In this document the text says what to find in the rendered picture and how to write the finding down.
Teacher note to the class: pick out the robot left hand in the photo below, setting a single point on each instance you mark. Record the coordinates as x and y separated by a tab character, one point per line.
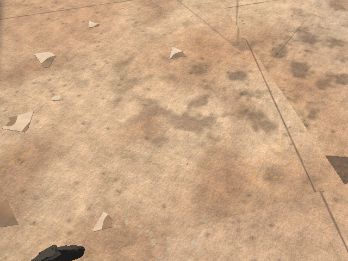
63	253

